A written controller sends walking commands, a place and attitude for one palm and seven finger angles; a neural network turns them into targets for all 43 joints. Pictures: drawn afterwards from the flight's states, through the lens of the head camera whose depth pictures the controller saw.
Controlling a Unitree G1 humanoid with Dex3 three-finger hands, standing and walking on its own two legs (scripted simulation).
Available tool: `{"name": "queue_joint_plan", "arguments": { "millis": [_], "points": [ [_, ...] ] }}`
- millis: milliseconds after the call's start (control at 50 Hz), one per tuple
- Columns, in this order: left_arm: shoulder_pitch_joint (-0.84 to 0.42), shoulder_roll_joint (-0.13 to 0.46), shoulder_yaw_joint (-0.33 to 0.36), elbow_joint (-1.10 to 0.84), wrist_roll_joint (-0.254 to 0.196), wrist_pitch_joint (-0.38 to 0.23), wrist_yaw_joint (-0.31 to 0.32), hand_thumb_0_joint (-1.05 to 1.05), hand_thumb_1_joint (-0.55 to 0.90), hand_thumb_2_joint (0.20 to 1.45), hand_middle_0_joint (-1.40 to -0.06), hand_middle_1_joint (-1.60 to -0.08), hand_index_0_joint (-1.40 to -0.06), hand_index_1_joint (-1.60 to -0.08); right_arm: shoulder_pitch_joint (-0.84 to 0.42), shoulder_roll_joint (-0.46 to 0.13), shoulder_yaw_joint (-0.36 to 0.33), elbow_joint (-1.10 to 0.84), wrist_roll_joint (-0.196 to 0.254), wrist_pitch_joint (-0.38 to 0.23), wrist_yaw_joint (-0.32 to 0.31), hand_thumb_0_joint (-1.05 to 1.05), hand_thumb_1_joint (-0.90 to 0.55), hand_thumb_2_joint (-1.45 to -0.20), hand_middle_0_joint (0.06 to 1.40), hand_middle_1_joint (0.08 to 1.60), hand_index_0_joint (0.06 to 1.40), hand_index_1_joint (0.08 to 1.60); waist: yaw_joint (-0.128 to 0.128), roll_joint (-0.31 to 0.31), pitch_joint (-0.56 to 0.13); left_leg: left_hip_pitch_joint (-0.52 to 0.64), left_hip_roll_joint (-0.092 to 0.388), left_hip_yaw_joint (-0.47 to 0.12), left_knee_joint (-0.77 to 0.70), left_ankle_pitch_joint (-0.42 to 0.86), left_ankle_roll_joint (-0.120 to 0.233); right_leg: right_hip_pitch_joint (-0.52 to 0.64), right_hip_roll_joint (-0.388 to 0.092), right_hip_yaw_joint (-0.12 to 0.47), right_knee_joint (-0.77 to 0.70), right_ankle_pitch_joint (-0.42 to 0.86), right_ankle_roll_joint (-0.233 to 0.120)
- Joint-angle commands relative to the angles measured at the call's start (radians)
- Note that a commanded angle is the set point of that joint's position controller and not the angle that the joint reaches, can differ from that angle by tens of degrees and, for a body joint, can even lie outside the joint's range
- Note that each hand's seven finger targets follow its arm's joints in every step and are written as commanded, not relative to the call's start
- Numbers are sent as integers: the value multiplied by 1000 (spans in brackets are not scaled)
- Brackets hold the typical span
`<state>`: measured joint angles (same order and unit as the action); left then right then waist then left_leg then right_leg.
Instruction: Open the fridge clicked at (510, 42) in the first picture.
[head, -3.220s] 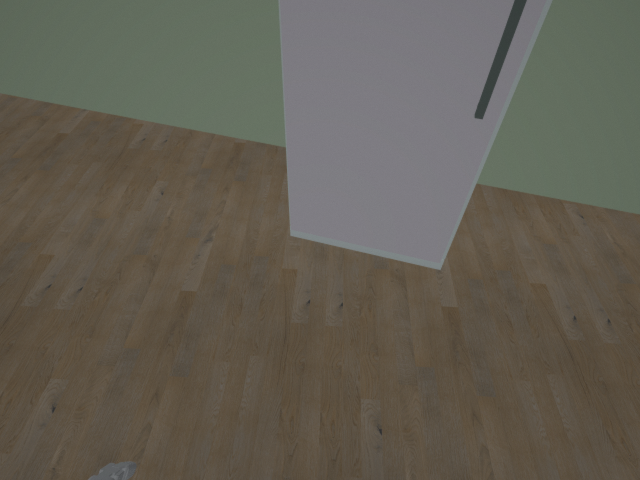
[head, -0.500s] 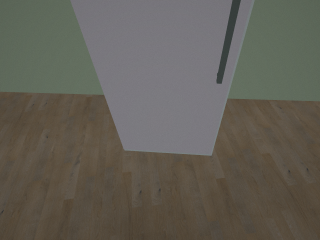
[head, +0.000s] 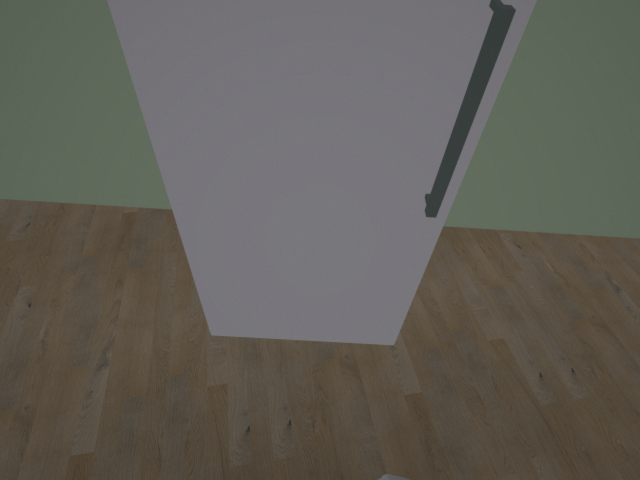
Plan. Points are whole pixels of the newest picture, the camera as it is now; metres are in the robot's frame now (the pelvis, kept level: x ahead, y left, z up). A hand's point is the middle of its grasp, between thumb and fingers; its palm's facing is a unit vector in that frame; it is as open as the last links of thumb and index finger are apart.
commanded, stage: take the last steps up to it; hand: right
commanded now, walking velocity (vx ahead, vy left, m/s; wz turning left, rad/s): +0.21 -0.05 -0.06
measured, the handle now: (457, 126) +0.64 -0.19 +0.14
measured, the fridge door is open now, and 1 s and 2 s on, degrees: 0 0 0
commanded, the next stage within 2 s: come to a stop and stand still in 0.18 s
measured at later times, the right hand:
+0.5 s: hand out of the picture +0.16 -0.24 -0.18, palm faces +0.02 +0.98 -0.21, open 7.4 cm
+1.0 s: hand out of the picture +0.15 -0.22 -0.18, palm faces +0.04 +0.98 -0.20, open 7.3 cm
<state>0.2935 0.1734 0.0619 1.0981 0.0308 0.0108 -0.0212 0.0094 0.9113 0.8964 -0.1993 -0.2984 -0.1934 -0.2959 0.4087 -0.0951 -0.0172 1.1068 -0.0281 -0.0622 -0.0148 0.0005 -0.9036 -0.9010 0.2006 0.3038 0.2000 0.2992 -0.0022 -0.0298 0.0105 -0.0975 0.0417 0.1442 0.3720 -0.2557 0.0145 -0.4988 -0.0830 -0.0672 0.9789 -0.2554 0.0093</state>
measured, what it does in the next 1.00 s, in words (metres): walks ahead: right foot, then left foot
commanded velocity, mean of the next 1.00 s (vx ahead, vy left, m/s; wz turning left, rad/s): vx -0.02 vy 0.00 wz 0.00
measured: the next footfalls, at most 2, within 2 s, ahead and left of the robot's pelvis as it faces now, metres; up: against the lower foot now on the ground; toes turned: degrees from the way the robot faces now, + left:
right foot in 0.22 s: +0.19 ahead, -0.15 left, +0.00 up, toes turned -9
left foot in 0.62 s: +0.19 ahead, +0.06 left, +0.00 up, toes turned +7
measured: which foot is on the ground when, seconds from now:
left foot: down 0.00-0.22, up 0.24-0.60, down 0.62-1.00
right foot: up 0.00-0.20, down 0.22-0.66, up 0.68-0.94, down 0.96-1.00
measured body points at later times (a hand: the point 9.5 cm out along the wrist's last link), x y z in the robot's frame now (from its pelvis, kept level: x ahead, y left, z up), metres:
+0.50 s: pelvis +0.12 -0.06 -0.01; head +0.13 -0.07 +0.44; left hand +0.17 +0.18 -0.15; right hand +0.16 -0.29 -0.17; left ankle +0.14 +0.07 -0.72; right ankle +0.15 -0.14 -0.75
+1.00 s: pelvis +0.09 -0.04 -0.01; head +0.11 -0.04 +0.44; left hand +0.10 +0.19 -0.17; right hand +0.15 -0.27 -0.17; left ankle +0.15 +0.07 -0.75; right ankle +0.07 -0.16 -0.75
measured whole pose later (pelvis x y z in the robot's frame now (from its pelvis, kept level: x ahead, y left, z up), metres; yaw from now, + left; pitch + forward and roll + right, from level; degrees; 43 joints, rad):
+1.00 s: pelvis +0.09 -0.04 -0.01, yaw +1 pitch -1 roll +0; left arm 0.27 0.15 0.03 1.08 0.02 0.02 0.02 0.00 0.91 0.90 -0.20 -0.30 -0.19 -0.30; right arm 0.18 -0.17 -0.04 1.04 -0.01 0.03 -0.03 0.00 -0.91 -0.90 0.20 0.30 0.20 0.30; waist 0.00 0.01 0.05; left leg -0.31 0.04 0.09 0.50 -0.18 0.02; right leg -0.18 -0.03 -0.05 0.50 -0.30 0.01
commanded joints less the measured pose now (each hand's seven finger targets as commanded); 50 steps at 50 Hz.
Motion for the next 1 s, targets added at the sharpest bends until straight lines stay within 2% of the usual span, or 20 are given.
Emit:
{"name": "queue_joint_plan", "arguments": {
  "millis": [0, 120, 160, 180, 200, 240, 280, 320, 360, 480, 560, 600, 620, 640, 680, 720, 840, 900, 940, 980],
  "points": [
    [-91, 0, -2, -87, -10, -27, -9, 0, 900, 900, -200, -300, -200, -300, 92, -147, -29, 2, 0, -24, -12, 0, -900, -900, 200, 300, 200, 300, -19, 162, 136, -42, 244, -142, -201, 223, 102, -83, -21, -22, -110, 57, 6],
    [-133, 6, -12, -112, -13, -47, -7, 0, 900, 900, -200, -300, -200, -300, 90, -172, -45, 21, -2, -6, -18, 0, -900, -900, 200, 300, 200, 300, -28, 181, 94, -6, 234, -103, -81, 330, 87, 103, 23, -64, -356, 30, -23],
    [41, 58, -2, -59, -6, -60, 8, 0, 900, 900, -200, -300, -200, -300, 68, -159, -46, 18, 3, 2, -18, 0, -900, -900, 200, 300, 200, 300, 49, 92, 5, -67, 175, -49, 163, 367, 51, 374, 41, -68, -509, 118, -36],
    [158, 154, 18, -36, 4, -70, 22, 0, 900, 900, -200, -300, -200, -300, 106, -120, -41, 9, 11, 7, -15, 0, -900, -900, 200, 300, 200, 300, 81, -99, -104, -218, 86, 8, 387, 120, 7, 591, -137, 125, -536, 259, -88],
    [231, 238, 32, -25, -5, -62, 34, 0, 900, 900, -200, -300, -200, -300, 113, -79, -33, -16, 16, 8, -11, 0, -900, -900, 200, 300, 200, 300, 87, -289, -167, -394, -14, 20, 649, -362, -22, 695, -343, 380, -619, 403, -188],
    [153, 188, 19, -35, -12, -57, 48, 0, 900, 900, -200, -300, -200, -300, 7, -86, -33, -38, 8, 16, -14, 0, -900, -900, 200, 300, 200, 300, 81, -193, -85, -482, 34, -91, 846, -312, 2, 539, -341, 351, -693, 213, -220],
    [25, 84, -12, -62, -11, -65, 52, 0, 900, 900, -200, -300, -200, -300, -38, -81, -34, -26, 3, 27, -2, 0, -900, -900, 200, 300, 200, 300, 26, -72, 52, -425, 88, -122, 788, -187, -18, 314, -268, 215, -735, 296, -182],
    [-47, 51, -24, -76, -13, -70, 59, 0, 900, 900, -200, -300, -200, -300, 29, -45, -24, 3, 10, 55, -9, 0, -900, -900, 200, 300, 200, 300, -24, -49, 21, -274, 87, -129, 633, -121, -42, 228, -217, 84, -727, 482, -154],
    [-64, 64, -24, -77, -13, -65, 65, 0, 900, 900, -200, -300, -200, -300, 36, -55, -18, 2, 11, 73, -16, 0, -900, -900, 200, 300, 200, 300, -31, -42, -1, -223, 67, -121, 505, -109, -49, 245, -212, 75, -712, 562, -163],
    [-84, 124, 3, -75, -6, -25, 65, 0, 900, 900, -200, -300, -200, -300, -63, -112, -30, -69, 2, 102, -15, 0, -900, -900, 200, 300, 200, 300, -12, -83, 22, -213, 36, -95, 364, -112, -43, 256, -242, 105, -682, 425, -178],
    [-70, 126, 14, -76, -10, -15, 59, 0, 900, 900, -200, -300, -200, -300, -78, -142, -38, -98, 1, 89, -18, 0, -900, -900, 200, 300, 200, 300, -20, -68, 13, -132, 21, -88, 168, 32, -32, 262, -193, 84, -586, 428, -132],
    [-49, 78, 11, -80, -21, -13, 51, 0, 900, 900, -200, -300, -200, -300, -86, -200, -43, -109, -4, 71, -24, 0, -900, -900, 200, 300, 200, 300, -9, 84, -25, -74, 131, -228, 40, 338, 11, 225, -71, 5, -463, 207, -43],
    [-30, 39, 1, -84, -25, -6, 43, 0, 900, 900, -200, -300, -200, -300, -123, -231, -42, -118, -1, 65, -24, 0, -900, -900, 200, 300, 200, 300, 15, 170, -33, -89, 239, -303, 12, 426, 66, 210, 0, -45, -423, -14, -9],
    [-32, 30, -3, -88, -22, 13, 44, 0, 900, 900, -200, -300, -200, -300, -137, -255, -48, -127, 4, 57, -23, 0, -900, -900, 200, 300, 200, 300, 6, 286, -44, -125, 280, -359, -50, 417, 129, 206, 40, -30, -339, -201, 5],
    [-34, 35, -1, -76, -20, 24, 46, 0, 900, 900, -200, -300, -200, -300, -178, -229, -42, -131, 4, 58, -27, 0, -900, -900, 200, 300, 200, 300, 6, 205, -24, -139, 281, -345, -68, 405, 176, 190, 38, 27, -192, -245, 5],
    [-9, 31, -4, -62, -22, 24, 45, 0, 900, 900, -200, -300, -200, -300, -201, -230, -45, -137, 4, 55, -28, 0, -900, -900, 200, 300, 200, 300, 8, 144, -47, -89, 260, -299, -37, 453, 176, 165, 46, 45, -139, -228, 11],
    [1, 35, -9, -69, -21, 17, 45, 0, 900, 900, -200, -300, -200, -300, -176, -251, -64, -119, 2, 61, -28, 0, -900, -900, 200, 300, 200, 300, -21, 165, -44, -46, 257, -319, -47, 331, 170, 184, 43, 38, -311, -197, 22],
    [77, 30, -16, -35, -21, 6, 47, 0, 900, 900, -200, -300, -200, -300, -210, -233, -58, -113, 13, 68, -25, 0, -900, -900, 200, 300, 200, 300, 11, 170, -40, -160, 197, -277, -42, 111, 97, 360, 48, 21, -547, -33, 10],
    [91, 71, -15, -30, -13, -6, 49, 0, 900, 900, -200, -300, -200, -300, -225, -179, -47, -122, 19, 77, -20, 0, -900, -900, 200, 300, 200, 300, 6, 13, -2, -219, 85, -194, -2, -45, 21, 351, -45, 133, -649, 0, -33],
    [10, 103, -16, -51, -13, -15, 48, 0, 900, 900, -200, -300, -200, -300, -230, -157, -38, -114, 12, 85, -15, 0, -900, -900, 200, 300, 200, 300, -15, -119, 33, -114, 35, -98, 72, 10, -28, 184, -118, 210, -765, -81, -66]
  ]
}}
